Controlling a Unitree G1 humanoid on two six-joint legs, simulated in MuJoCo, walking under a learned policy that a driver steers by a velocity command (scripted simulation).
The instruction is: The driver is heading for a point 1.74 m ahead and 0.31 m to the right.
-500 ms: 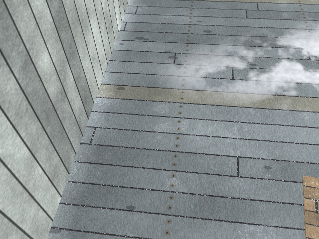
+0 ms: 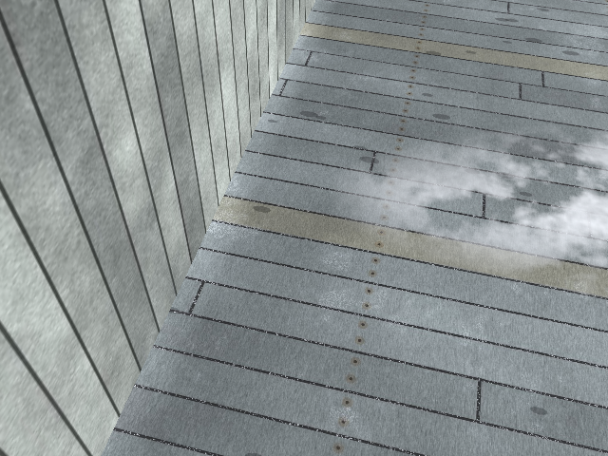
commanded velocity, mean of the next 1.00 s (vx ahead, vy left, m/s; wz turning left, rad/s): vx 0.01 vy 0.00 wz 0.02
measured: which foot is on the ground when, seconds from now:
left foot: down 0.00-1.00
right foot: up 0.00-0.00, down 0.02-1.00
